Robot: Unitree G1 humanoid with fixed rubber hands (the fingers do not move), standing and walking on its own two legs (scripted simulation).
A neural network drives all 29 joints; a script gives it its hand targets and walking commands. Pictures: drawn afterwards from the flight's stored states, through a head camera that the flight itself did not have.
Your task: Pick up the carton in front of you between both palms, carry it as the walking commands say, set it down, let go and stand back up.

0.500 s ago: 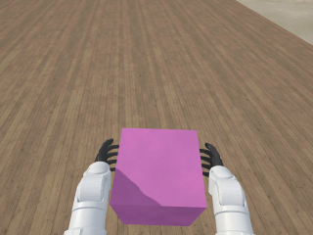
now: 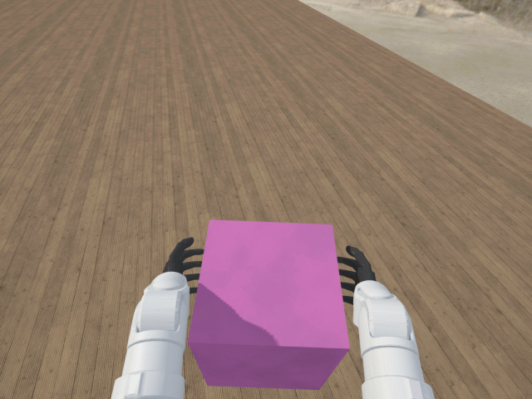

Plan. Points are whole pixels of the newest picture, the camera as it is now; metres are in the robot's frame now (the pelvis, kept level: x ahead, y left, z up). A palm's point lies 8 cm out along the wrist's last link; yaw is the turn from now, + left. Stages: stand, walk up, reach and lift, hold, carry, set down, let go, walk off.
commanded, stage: hold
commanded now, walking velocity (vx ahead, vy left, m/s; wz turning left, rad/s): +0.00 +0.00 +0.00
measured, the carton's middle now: (267, 308) +0.31 +0.00 -0.04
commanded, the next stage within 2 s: set down in 0.24 s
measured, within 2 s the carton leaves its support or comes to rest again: neither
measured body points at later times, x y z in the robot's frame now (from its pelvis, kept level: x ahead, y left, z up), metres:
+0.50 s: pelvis +0.02 +0.00 +0.00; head -0.01 +0.01 +0.45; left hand +0.34 +0.15 +0.02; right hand +0.34 -0.15 +0.02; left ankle +0.06 +0.11 -0.74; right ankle +0.02 -0.12 -0.74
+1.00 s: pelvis -0.03 -0.01 -0.10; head +0.18 +0.00 +0.30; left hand +0.37 +0.16 -0.18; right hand +0.38 -0.14 -0.18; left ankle +0.06 +0.11 -0.74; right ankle +0.02 -0.12 -0.74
